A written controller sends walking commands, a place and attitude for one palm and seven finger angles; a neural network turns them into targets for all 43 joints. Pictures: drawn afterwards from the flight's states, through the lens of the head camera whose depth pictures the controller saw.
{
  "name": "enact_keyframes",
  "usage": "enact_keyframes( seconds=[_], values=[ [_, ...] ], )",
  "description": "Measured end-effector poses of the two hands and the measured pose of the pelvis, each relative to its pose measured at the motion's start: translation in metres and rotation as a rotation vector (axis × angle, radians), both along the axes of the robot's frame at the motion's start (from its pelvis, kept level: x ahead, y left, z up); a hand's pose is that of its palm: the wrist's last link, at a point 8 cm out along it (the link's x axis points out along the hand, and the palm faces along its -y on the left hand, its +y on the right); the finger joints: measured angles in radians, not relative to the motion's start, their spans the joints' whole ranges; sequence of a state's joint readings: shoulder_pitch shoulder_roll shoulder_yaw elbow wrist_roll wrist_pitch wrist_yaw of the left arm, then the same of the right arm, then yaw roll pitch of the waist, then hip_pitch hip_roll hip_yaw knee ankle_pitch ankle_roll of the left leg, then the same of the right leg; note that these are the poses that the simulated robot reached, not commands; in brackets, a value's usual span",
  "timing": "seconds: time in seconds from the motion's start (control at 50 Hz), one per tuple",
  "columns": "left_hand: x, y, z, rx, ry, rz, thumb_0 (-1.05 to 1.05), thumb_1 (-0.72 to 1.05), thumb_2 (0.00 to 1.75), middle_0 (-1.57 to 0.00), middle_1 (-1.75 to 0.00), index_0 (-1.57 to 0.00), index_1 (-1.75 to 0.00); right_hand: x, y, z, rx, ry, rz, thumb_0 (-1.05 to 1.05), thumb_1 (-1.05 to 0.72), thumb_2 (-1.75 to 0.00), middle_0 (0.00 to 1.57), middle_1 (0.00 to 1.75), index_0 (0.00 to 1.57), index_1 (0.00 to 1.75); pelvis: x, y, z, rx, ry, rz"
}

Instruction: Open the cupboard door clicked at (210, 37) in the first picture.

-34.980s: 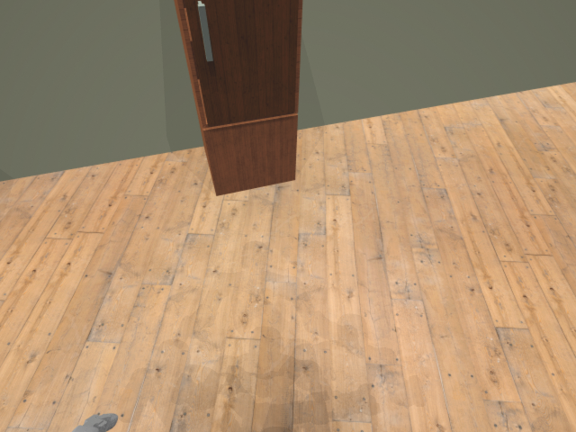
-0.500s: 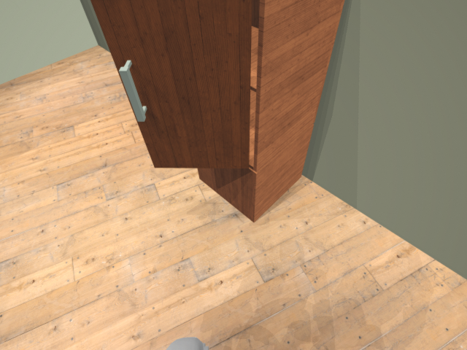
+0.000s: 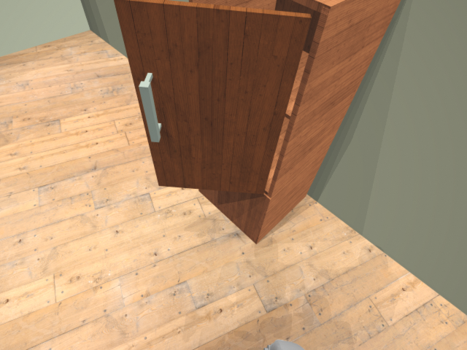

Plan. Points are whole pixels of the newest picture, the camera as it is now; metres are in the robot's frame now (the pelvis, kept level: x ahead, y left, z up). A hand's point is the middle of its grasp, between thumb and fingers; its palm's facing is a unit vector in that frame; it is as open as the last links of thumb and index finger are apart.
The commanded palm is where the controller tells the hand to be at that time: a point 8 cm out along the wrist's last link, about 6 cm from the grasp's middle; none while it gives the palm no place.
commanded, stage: come to a stop and stand still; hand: left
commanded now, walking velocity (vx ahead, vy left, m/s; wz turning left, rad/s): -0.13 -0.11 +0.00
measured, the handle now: (152, 109) +0.61 +0.25 +0.02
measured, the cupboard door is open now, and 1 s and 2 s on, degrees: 42 42 42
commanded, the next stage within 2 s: look again from close up in 0.90 s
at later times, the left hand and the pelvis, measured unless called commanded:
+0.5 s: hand out of the picture +0.08 +0.11 -0.18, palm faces +0.00 -0.98 -0.21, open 7.2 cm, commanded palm none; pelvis +0.01 -0.07 +0.00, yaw +0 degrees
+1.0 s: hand out of the picture +0.00 +0.06 -0.17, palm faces +0.04 -0.99 -0.14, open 7.4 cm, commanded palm none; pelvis +0.03 -0.09 +0.00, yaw +0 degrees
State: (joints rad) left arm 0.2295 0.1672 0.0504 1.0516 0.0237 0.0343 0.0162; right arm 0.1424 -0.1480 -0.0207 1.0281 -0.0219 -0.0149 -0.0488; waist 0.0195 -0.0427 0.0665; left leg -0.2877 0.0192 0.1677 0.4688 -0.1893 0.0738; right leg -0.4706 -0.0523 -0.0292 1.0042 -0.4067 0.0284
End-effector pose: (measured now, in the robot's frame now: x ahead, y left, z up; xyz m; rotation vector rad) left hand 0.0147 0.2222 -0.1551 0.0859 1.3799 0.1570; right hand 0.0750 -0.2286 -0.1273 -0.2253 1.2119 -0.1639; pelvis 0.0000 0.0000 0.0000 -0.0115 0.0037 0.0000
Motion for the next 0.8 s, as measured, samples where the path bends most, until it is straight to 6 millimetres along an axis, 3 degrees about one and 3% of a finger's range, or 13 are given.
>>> enact_keyframes(
  seconds=[0.14,0.28,0.4,0.5,0.8],
  values=[
    [0.056,0.007,0.012,0.052,-0.090,-0.058,0.00,0.91,0.90,-0.20,-0.30,-0.19,-0.30,-0.025,-0.019,-0.001,-0.002,0.074,-0.062,0.00,-0.93,-0.89,0.21,0.30,0.21,0.30,0.006,-0.013,0.003,-0.018,0.016,-0.009],
    [0.078,-0.021,0.017,0.098,-0.154,-0.110,0.00,0.91,0.90,-0.20,-0.30,-0.19,-0.30,-0.063,-0.049,-0.022,0.050,0.159,-0.121,0.00,-0.91,-0.89,0.21,0.30,0.21,0.30,0.007,-0.043,-0.007,0.020,0.033,-0.010],
    [0.064,-0.055,0.018,0.074,-0.116,-0.120,0.00,0.91,0.90,-0.20,-0.30,-0.20,-0.30,-0.081,-0.063,-0.025,0.075,0.216,-0.145,0.00,-0.91,-0.89,0.20,0.29,0.20,0.30,0.009,-0.059,-0.003,0.016,0.008,-0.005],
    [0.055,-0.062,0.011,0.062,-0.101,-0.079,-0.01,0.94,0.90,-0.20,-0.30,-0.20,-0.30,-0.086,-0.064,-0.023,0.073,0.233,-0.129,0.00,-0.91,-0.89,0.20,0.29,0.20,0.30,0.012,-0.069,-0.004,0.015,-0.014,0.000],
    [-0.005,-0.086,0.014,0.033,0.043,-0.027,0.00,0.92,0.90,-0.20,-0.30,-0.20,-0.30,-0.069,-0.067,-0.021,0.098,0.222,-0.079,0.00,-0.92,-0.89,0.20,0.30,0.20,0.30,0.017,-0.083,0.004,0.020,-0.021,0.001]
  ],
)
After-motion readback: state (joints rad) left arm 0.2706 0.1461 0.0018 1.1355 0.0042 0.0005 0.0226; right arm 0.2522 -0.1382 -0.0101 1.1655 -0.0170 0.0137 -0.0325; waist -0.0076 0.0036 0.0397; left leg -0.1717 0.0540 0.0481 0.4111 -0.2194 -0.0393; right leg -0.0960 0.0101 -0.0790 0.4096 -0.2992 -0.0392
